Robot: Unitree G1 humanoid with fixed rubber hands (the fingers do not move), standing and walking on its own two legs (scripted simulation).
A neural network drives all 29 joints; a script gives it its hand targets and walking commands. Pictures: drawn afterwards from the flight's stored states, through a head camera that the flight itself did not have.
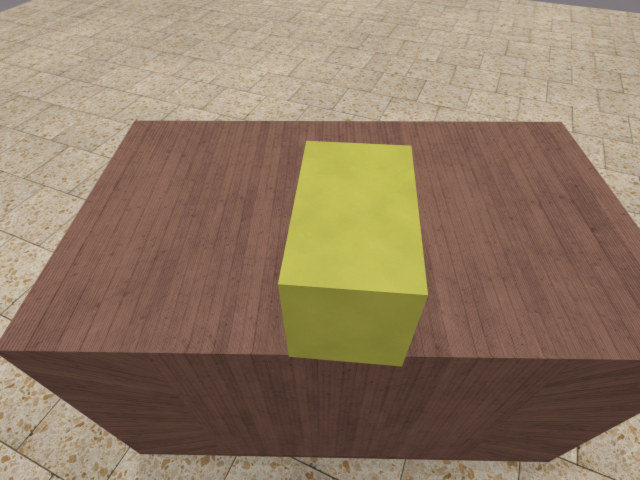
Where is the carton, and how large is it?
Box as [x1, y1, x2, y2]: [278, 141, 427, 365]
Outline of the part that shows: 306,141 278,281 289,356 401,365 427,296 411,147 407,145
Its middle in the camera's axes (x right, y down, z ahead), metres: +0.05 +0.02 +0.63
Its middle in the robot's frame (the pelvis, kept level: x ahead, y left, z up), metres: +0.46 -0.01 -0.01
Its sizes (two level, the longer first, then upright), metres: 0.297 0.177 0.199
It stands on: a pedestal, 0.67 m high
